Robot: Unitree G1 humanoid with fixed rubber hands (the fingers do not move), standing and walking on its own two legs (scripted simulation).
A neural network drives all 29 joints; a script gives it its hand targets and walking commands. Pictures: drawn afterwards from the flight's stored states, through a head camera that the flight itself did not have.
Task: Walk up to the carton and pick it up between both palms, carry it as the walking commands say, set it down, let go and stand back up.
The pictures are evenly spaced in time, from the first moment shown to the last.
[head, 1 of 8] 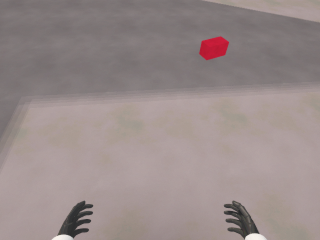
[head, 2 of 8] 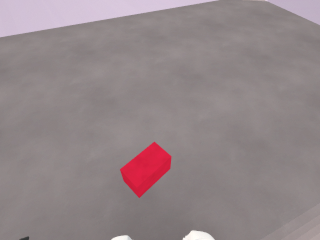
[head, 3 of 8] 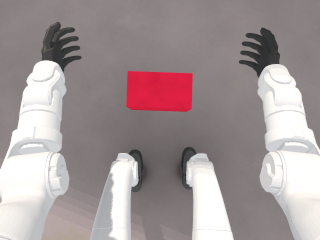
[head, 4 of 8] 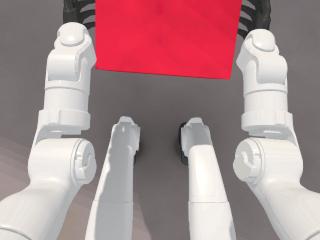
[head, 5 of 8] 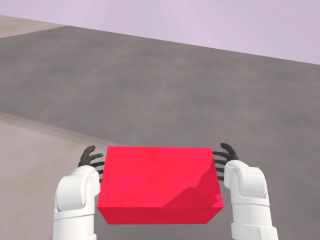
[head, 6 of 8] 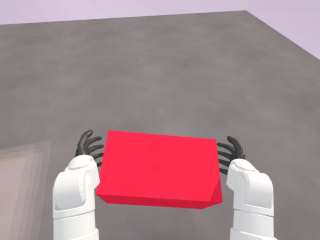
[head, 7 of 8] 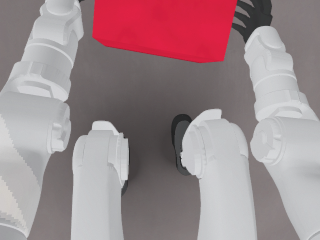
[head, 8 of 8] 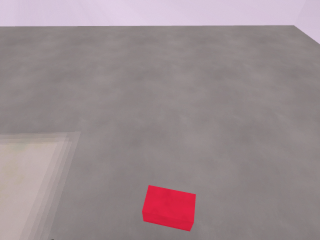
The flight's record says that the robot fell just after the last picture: no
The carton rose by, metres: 0.70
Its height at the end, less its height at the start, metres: +0.00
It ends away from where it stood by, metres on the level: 1.30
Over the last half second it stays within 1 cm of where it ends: yes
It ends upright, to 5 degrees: yes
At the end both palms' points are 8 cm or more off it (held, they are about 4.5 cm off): yes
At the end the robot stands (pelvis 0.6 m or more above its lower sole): yes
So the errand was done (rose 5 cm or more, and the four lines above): yes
